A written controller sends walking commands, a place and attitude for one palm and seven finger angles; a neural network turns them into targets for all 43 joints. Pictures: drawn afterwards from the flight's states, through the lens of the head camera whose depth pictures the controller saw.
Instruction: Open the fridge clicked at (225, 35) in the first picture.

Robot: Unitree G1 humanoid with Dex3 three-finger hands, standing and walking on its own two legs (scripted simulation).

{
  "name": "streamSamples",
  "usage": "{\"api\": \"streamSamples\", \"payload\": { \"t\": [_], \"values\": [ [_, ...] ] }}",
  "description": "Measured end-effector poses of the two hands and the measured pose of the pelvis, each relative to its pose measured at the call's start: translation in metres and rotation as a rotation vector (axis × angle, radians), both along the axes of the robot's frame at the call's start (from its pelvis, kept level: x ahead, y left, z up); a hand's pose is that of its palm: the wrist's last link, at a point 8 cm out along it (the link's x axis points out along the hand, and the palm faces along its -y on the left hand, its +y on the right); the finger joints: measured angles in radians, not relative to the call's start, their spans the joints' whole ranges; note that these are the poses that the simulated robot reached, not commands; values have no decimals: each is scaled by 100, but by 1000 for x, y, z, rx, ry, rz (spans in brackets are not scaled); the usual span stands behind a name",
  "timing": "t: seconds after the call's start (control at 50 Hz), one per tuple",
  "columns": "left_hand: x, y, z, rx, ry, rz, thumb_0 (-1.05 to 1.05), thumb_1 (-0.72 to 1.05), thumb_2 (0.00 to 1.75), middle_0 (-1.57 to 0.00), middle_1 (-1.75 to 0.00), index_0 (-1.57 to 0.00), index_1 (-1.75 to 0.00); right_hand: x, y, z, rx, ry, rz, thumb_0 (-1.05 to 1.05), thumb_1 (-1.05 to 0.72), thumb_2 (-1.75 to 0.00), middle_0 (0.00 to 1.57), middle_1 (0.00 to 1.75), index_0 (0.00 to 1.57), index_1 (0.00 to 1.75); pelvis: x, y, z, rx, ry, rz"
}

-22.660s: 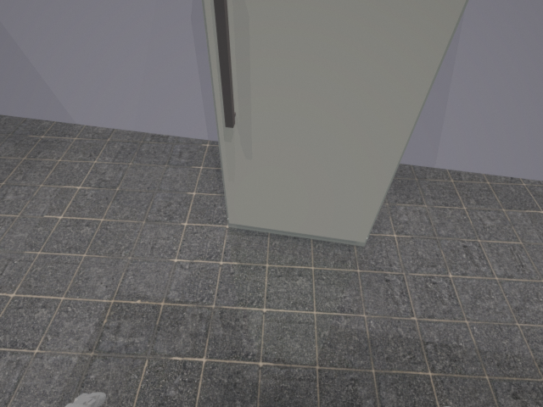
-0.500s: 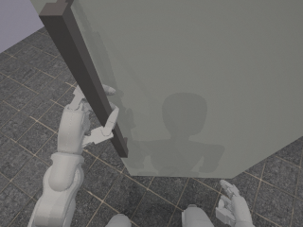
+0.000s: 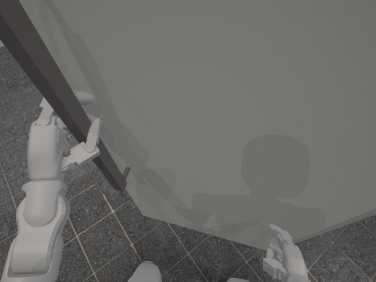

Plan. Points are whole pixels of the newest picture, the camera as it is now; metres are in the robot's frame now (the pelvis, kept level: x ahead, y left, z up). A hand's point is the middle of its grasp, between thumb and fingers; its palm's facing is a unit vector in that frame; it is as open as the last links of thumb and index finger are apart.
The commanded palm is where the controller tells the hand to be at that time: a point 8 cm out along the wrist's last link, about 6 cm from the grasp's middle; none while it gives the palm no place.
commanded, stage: walk backward, drawing the door open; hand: left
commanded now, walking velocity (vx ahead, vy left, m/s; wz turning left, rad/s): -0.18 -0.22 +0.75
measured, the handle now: (94, 128) +0.35 +0.20 +0.13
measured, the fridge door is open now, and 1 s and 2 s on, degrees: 44 74 78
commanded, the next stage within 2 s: stop walking and hold the door back in 1.00 s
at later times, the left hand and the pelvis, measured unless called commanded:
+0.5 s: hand (68, 222) +0.18 +0.18 +0.15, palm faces +0.58 -0.76 -0.29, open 6.7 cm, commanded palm +0.12 +0.21 +0.16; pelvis -0.03 -0.13 +0.01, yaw +18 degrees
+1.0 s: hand out of the picture +0.04 +0.13 +0.15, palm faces +0.69 -0.67 -0.27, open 6.6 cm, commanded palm -0.03 +0.16 +0.16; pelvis -0.13 -0.21 +0.01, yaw +28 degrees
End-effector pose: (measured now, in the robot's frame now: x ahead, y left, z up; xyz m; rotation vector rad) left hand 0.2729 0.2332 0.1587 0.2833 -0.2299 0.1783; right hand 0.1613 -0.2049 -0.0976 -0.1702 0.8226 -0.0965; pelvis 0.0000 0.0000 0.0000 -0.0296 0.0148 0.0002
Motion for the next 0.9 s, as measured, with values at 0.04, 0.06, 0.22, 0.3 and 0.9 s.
{"api": "streamSamples", "payload": {
  "t": [0.04,0.06,0.22,0.3,0.9],
  "values": [
    [-11,-1,0,13,2,65,-8,59,82,-45,-140,-27,-133,4,-15,-5,0,5,14,1,-90,-89,20,30,21,30,-5,-14,-2,-5,-7,27],
    [-17,-1,1,15,10,89,-9,59,82,-45,-140,-27,-133,6,-22,-6,-6,13,16,1,-90,-89,20,30,21,30,-6,-20,0,2,-8,41],
    [-62,-5,1,10,17,189,-9,59,80,-45,-140,-30,-134,12,-60,9,-120,39,112,1,-90,-89,20,30,25,32,-11,-50,4,42,2,182],
    [-81,-7,-2,20,-35,220,-10,58,80,-45,-140,-28,-134,3,-64,6,-119,41,150,1,-90,-90,19,30,27,34,-20,-68,-2,33,-27,218],
    [-253,-57,-2,23,-36,536,-11,56,75,-45,-140,-29,-135,-23,-140,38,-147,-98,376,1,-90,-90,19,30,21,30,-109,-186,8,-3,-62,462]
  ]
}}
